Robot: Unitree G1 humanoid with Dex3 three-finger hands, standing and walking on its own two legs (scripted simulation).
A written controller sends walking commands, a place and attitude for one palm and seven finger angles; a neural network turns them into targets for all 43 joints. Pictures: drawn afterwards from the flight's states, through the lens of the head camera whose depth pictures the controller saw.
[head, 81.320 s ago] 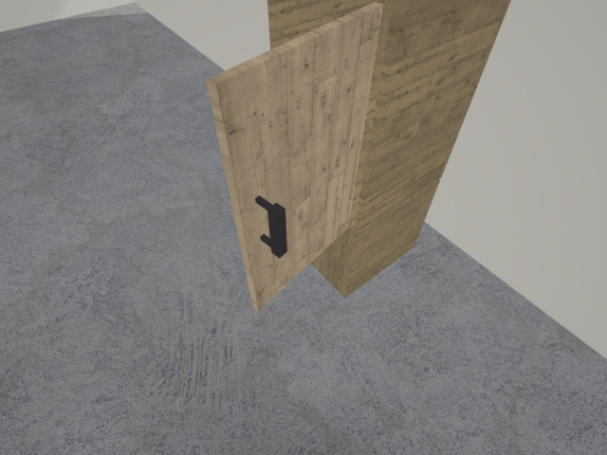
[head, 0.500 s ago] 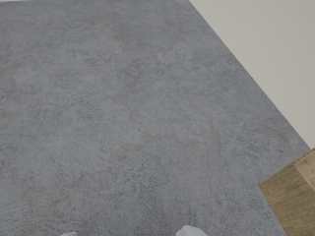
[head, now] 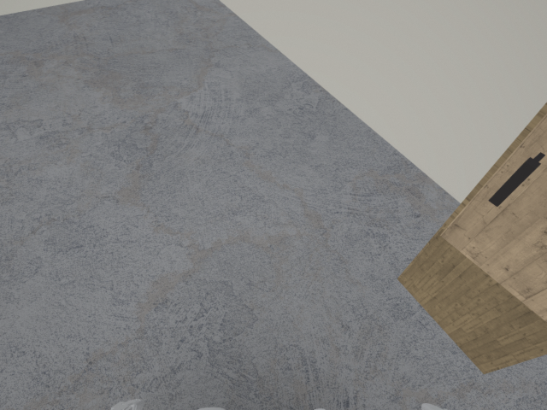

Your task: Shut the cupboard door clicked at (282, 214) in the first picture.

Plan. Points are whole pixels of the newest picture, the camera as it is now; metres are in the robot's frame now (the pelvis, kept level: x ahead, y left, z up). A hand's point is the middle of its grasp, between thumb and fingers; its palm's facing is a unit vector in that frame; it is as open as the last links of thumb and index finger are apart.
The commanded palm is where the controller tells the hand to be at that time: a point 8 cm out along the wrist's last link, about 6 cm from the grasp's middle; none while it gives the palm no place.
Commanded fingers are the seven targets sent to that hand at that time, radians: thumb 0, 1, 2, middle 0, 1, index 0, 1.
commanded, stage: turn to face it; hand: left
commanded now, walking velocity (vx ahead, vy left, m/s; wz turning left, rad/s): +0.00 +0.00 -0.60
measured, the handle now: (517, 179) +0.57 -0.47 -0.03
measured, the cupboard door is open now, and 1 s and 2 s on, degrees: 5 5 5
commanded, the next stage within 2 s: take the last steps up to it in 1.30 s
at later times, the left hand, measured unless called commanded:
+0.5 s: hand (188, 383) +0.17 +0.15 -0.14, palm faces -0.29 -0.92 -0.27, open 7.4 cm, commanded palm none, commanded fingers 0.00 0.90 0.90 -0.20 -0.30 -0.20 -0.30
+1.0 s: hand (229, 330) +0.26 +0.09 -0.15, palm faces -0.57 -0.79 -0.24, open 7.4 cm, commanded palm none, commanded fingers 0.00 0.90 0.90 -0.20 -0.30 -0.20 -0.30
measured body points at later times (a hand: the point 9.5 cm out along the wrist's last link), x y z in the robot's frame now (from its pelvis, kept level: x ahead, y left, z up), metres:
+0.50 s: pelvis +0.02 -0.02 +0.01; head +0.06 -0.05 +0.45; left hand +0.19 +0.20 -0.12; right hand +0.00 -0.30 -0.14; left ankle +0.04 +0.12 -0.66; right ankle -0.02 -0.13 -0.73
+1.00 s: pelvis +0.04 -0.02 +0.00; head +0.08 -0.05 +0.45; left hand +0.29 +0.13 -0.13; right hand -0.07 -0.26 -0.14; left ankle +0.10 +0.10 -0.73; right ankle -0.03 -0.12 -0.72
